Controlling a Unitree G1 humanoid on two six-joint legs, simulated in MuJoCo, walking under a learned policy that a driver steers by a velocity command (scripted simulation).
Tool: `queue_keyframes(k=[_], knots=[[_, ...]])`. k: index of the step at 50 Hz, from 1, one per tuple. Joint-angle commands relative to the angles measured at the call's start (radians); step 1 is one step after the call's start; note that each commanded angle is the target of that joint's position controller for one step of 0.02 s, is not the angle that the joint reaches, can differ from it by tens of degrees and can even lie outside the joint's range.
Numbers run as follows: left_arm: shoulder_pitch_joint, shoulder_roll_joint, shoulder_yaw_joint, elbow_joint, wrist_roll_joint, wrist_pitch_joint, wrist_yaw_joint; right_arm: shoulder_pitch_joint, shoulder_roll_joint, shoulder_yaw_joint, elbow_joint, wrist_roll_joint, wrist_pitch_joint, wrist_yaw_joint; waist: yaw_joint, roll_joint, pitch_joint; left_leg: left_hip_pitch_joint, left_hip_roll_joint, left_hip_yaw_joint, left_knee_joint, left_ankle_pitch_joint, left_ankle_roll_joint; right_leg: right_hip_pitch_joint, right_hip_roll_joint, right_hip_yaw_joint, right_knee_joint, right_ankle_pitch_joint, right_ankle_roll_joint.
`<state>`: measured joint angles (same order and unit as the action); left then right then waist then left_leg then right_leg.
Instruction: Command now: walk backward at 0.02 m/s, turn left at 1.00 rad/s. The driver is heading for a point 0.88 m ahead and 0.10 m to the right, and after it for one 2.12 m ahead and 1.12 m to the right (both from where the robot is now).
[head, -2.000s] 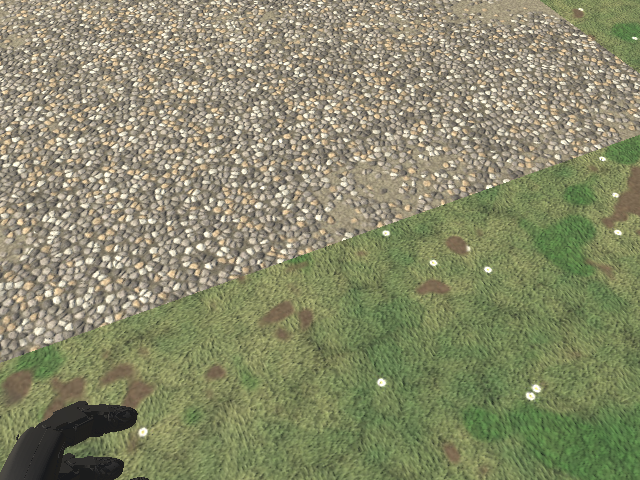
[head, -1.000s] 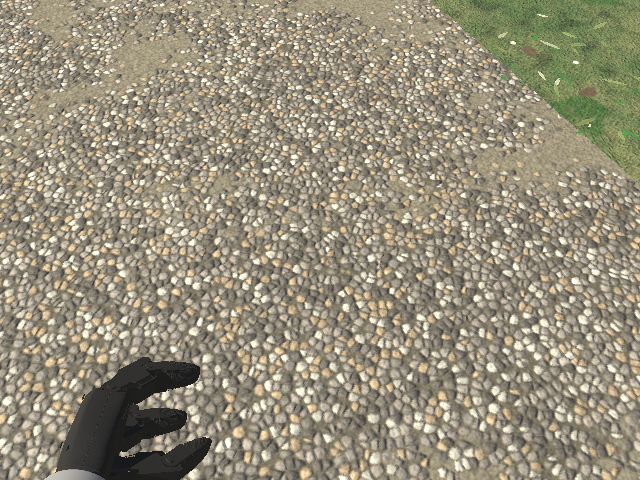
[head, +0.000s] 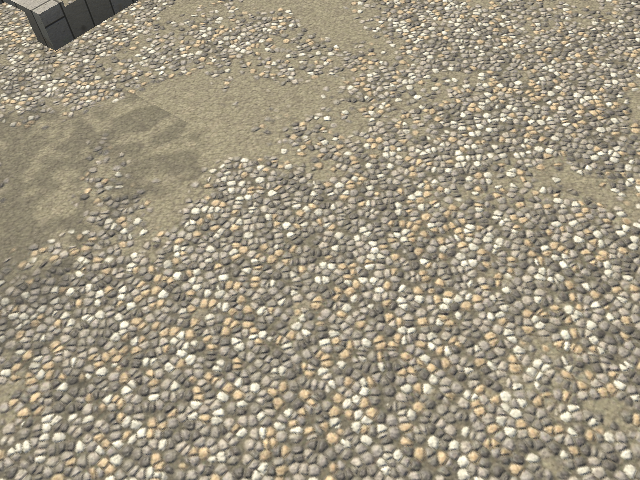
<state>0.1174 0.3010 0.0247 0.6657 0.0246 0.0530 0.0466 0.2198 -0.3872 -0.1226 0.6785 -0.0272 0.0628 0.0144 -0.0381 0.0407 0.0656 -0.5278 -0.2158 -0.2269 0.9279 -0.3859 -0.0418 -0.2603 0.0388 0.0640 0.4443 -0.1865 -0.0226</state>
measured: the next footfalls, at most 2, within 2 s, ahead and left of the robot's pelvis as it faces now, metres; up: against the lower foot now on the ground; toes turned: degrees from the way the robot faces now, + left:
left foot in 0.38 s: -0.06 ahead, +0.09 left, +0.00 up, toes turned +9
right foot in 0.68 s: +0.00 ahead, -0.12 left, +0.00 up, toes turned +14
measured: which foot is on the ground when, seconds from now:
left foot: up 0.00-0.36, down 0.38-1.00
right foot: down 0.00-0.36, up 0.38-0.66, down 0.68-1.00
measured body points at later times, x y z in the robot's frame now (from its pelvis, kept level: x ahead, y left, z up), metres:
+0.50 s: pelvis -0.05 +0.00 +0.00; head -0.04 +0.03 +0.45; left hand -0.06 +0.28 -0.14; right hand +0.15 -0.21 -0.10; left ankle -0.10 +0.08 -0.74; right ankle -0.01 -0.12 -0.71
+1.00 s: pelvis -0.04 +0.00 +0.00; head -0.05 +0.00 +0.45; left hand -0.09 +0.27 -0.14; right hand +0.09 -0.25 -0.13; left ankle -0.08 +0.09 -0.72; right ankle -0.04 -0.13 -0.74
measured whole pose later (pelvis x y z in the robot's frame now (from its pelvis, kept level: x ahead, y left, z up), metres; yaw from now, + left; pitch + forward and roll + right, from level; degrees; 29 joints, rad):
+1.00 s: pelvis -0.04 +0.00 +0.00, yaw +14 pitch -1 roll +0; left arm 0.33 0.26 0.05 0.95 0.02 0.01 0.01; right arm 0.23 -0.27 -0.03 0.96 -0.02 -0.01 0.01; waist 0.02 -0.01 0.00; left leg -0.26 -0.02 0.02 0.63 -0.40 0.06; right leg -0.11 0.00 0.00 0.37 -0.24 -0.02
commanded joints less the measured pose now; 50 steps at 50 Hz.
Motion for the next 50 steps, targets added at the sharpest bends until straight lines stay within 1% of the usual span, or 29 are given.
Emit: queue_keyframes(k=[1, 3, 7, 13, 16, 17, 18, 19, 20, 21, 22, 23, 25, 29, 32, 34, 35, 36, 37, 38, 39, 40, 41, 42, 43, 44, 45, 47, 50], knots=[[-0.14, 0.092, 0.022, -0.114, 0.002, -0.017, -0.001, 0.107, -0.095, -0.024, -0.022, 0.001, 0.013, 0.026, -0.042, -0.164, -0.086, -0.011, 0.076, 0.098, 0.373, 0.019, -0.002, 0.01, -0.235, 0.111, -0.174, 0.147, -0.142], [-0.079, 0.09, 0.023, -0.111, 0.001, -0.02, -0.004, 0.076, -0.091, -0.014, -0.027, 0.015, 0.019, 0.031, -0.007, -0.158, -0.077, -0.038, 0.102, 0.131, 0.382, 0.029, -0.014, 0.057, -0.229, 0.069, -0.161, 0.175, -0.152], [0.082, 0.131, 0.046, -0.054, 0.0, -0.033, -0.008, -0.003, -0.055, 0.008, -0.04, 0.019, 0.022, 0.022, 0.066, -0.198, -0.082, -0.066, 0.115, 0.132, 0.203, -0.039, -0.036, 0.227, -0.265, 0.094, -0.123, 0.243, -0.174], [0.093, 0.155, 0.064, -0.019, 0.004, -0.031, -0.032, -0.027, -0.002, 0.044, -0.027, 0.029, 0.022, 0.011, 0.069, -0.266, -0.109, 0.175, 0.136, 0.203, -0.141, -0.155, 0.011, 0.16, -0.286, 0.064, -0.11, 0.196, -0.18], [0.119, 0.163, 0.068, 0.017, 0.0, -0.016, -0.042, 0.015, 0.013, 0.058, 0.004, 0.031, 0.009, 0.003, 0.048, -0.269, -0.119, 0.319, 0.134, 0.244, -0.402, -0.044, 0.052, 0.126, -0.284, 0.046, -0.06, 0.32, -0.168], [0.123, 0.164, 0.066, 0.028, -0.012, -0.012, -0.043, 0.057, 0.018, 0.062, 0.028, 0.022, 0.0, -0.002, 0.02, -0.242, -0.121, 0.411, 0.134, 0.255, -0.576, 0.092, 0.07, 0.081, -0.271, 0.018, -0.02, 0.338, -0.134], [0.168, 0.15, 0.065, 0.045, -0.016, -0.015, -0.046, 0.059, -0.007, 0.062, 0.038, 0.009, -0.009, -0.007, 0.025, -0.176, -0.126, 0.509, 0.182, 0.175, -0.689, 0.194, 0.091, -0.003, -0.249, -0.013, 0.022, 0.252, -0.073], [0.206, 0.073, 0.048, 0.029, -0.004, -0.019, -0.056, 0.036, -0.062, 0.059, 0.023, -0.004, -0.017, -0.01, 0.053, 0.068, -0.143, 0.619, 0.424, -0.115, -0.748, 0.155, 0.131, -0.178, -0.165, -0.101, 0.207, -0.089, -0.001], [0.127, 0.045, 0.035, -0.014, -0.009, -0.012, -0.041, -0.013, -0.131, 0.046, 0.01, -0.003, -0.021, -0.012, 0.028, 0.208, -0.06, 0.384, 0.576, -0.214, -0.691, 0.409, 0.262, -0.203, -0.063, -0.122, 0.246, -0.364, 0.03], [0.087, 0.09, 0.044, -0.003, -0.014, 0.0, -0.033, -0.037, -0.062, 0.059, 0.016, -0.006, -0.032, -0.015, 0.015, 0.113, -0.036, 0.349, 0.535, -0.15, -0.682, 0.465, 0.288, -0.156, -0.092, -0.058, 0.353, -0.339, 0.031], [0.107, 0.089, 0.048, 0.018, -0.023, 0.006, -0.037, -0.09, -0.011, 0.079, 0.021, -0.001, -0.038, -0.02, 0.05, 0.1, -0.021, 0.338, 0.477, -0.074, -0.681, 0.485, 0.27, -0.151, -0.082, -0.048, 0.387, -0.289, 0.028], [0.143, 0.094, 0.052, 0.047, -0.023, 0.006, -0.039, -0.121, 0.01, 0.087, 0.025, -0.004, -0.039, -0.025, 0.071, 0.108, -0.014, 0.343, 0.419, -0.013, -0.672, 0.523, 0.237, -0.139, -0.078, -0.053, 0.392, -0.242, 0.029], [0.185, 0.097, 0.056, 0.081, -0.005, 0.006, -0.041, -0.094, 0.02, 0.093, 0.048, 0.009, -0.048, -0.037, 0.067, 0.127, -0.048, 0.413, 0.378, 0.038, -0.625, 0.705, 0.226, -0.131, -0.065, -0.065, 0.41, -0.215, 0.038], [0.152, 0.044, 0.034, 0.094, -0.014, 0.007, -0.033, -0.053, 0.023, 0.098, 0.096, 0.011, -0.05, -0.038, 0.038, 0.098, -0.059, 0.44, 0.379, 0.03, -0.585, 0.688, 0.23, -0.066, -0.057, -0.072, 0.257, -0.235, 0.044], [0.168, 0.036, 0.028, 0.118, -0.022, 0.003, -0.017, -0.059, 0.015, 0.096, 0.127, 0.01, -0.05, -0.043, 0.045, 0.089, -0.062, 0.416, 0.379, -0.006, -0.559, 0.637, 0.22, 0.027, -0.042, -0.084, 0.071, -0.169, 0.032], [0.203, 0.042, 0.023, 0.145, -0.009, -0.016, -0.009, -0.064, 0.028, 0.1, 0.143, 0.021, -0.056, -0.046, 0.072, 0.029, -0.083, 0.331, 0.351, -0.012, -0.551, 0.486, 0.152, 0.206, -0.093, -0.027, -0.123, 0.105, 0.02], [0.209, 0.079, 0.025, 0.148, 0.003, -0.03, -0.006, -0.038, 0.048, 0.104, 0.151, 0.019, -0.062, -0.044, 0.053, -0.03, -0.103, 0.28, 0.31, 0.013, -0.535, 0.381, 0.12, 0.281, -0.183, 0.062, -0.125, 0.23, 0.007], [0.146, 0.121, 0.034, 0.162, -0.014, -0.031, -0.015, -0.001, 0.058, 0.101, 0.172, 0.024, -0.056, -0.039, -0.002, -0.145, -0.06, 0.325, 0.237, 0.065, -0.604, 0.266, 0.108, 0.172, -0.192, 0.064, -0.067, 0.267, -0.029], [0.125, 0.07, 0.025, 0.158, -0.015, -0.036, -0.027, -0.028, 0.035, 0.099, 0.199, 0.015, -0.052, -0.042, 0.036, -0.118, -0.056, 0.384, 0.237, 0.071, -0.607, 0.26, 0.099, 0.126, -0.179, 0.058, -0.078, 0.199, -0.03], [0.137, 0.053, 0.019, 0.169, -0.012, -0.04, -0.031, -0.041, 0.02, 0.092, 0.215, 0.017, -0.049, -0.044, 0.054, -0.096, -0.032, 0.385, 0.242, 0.068, -0.592, 0.269, 0.101, 0.103, -0.156, 0.04, -0.097, 0.138, -0.018], [0.137, 0.059, 0.02, 0.18, -0.01, -0.04, -0.028, -0.045, 0.023, 0.09, 0.226, 0.02, -0.049, -0.042, 0.053, -0.103, -0.033, 0.397, 0.249, 0.067, -0.586, 0.291, 0.101, 0.1, -0.145, 0.034, -0.107, 0.111, -0.014], [0.176, 0.068, 0.024, 0.203, -0.009, -0.04, -0.026, -0.019, 0.021, 0.085, 0.244, 0.018, -0.045, -0.039, 0.057, -0.116, -0.075, 0.392, 0.217, 0.093, -0.553, 0.094, 0.12, 0.121, -0.116, 0.022, -0.111, -0.149, -0.028], [0.191, 0.101, 0.038, 0.21, -0.004, -0.033, -0.029, -0.016, 0.011, 0.079, 0.243, 0.007, -0.04, -0.034, 0.065, -0.139, -0.046, 0.313, 0.187, 0.107, -0.513, -0.158, 0.136, 0.099, -0.113, 0.056, -0.126, -0.454, -0.056], [0.22, 0.123, 0.046, 0.214, 0.0, -0.026, -0.034, -0.054, 0.002, 0.074, 0.226, -0.001, -0.038, -0.024, 0.086, -0.149, 0.025, 0.178, 0.18, 0.108, -0.461, -0.292, 0.146, 0.082, -0.158, 0.144, -0.177, -0.663, -0.097], [0.24, 0.137, 0.053, 0.222, -0.006, -0.025, -0.036, -0.118, 0.041, 0.083, 0.193, -0.001, -0.045, -0.012, 0.104, -0.202, 0.084, 0.096, 0.166, 0.179, -0.368, -0.21, 0.132, 0.085, -0.247, 0.263, -0.258, -0.738, -0.149], [0.225, 0.135, 0.06, 0.226, -0.011, -0.029, -0.035, -0.162, 0.071, 0.091, 0.169, -0.002, -0.054, -0.003, 0.098, -0.237, 0.119, 0.06, 0.183, 0.256, -0.255, -0.026, 0.115, 0.066, -0.342, 0.36, -0.339, -0.711, -0.192], [0.244, 0.119, 0.06, 0.232, 0.001, -0.037, -0.035, -0.146, 0.045, 0.082, 0.179, -0.006, -0.064, -0.001, 0.101, -0.193, 0.087, 0.053, 0.208, 0.232, -0.177, -0.039, 0.106, 0.076, -0.373, 0.396, -0.381, -0.628, -0.211], [0.195, 0.112, 0.06, 0.229, 0.006, -0.058, -0.034, -0.076, 0.061, 0.085, 0.209, -0.002, -0.084, 0.003, 0.061, -0.133, 0.039, 0.081, 0.219, 0.227, -0.183, -0.063, 0.098, 0.126, -0.326, 0.294, -0.354, -0.397, -0.197], [0.143, 0.099, 0.06, 0.246, -0.007, -0.062, -0.035, 0.004, 0.095, 0.091, 0.251, 0.006, -0.096, -0.009, 0.018, -0.174, 0.032, 0.312, 0.176, 0.292, -0.418, 0.056, 0.11, 0.016, -0.211, 0.103, -0.239, -0.22, -0.144]])
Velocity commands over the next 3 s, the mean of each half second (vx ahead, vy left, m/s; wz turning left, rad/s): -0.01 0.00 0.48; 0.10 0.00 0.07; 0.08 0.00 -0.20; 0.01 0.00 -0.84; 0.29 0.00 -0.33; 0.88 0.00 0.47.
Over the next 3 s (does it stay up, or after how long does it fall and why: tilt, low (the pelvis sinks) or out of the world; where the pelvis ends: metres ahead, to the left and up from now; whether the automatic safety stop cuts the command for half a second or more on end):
stays up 0.48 -0.11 -0.02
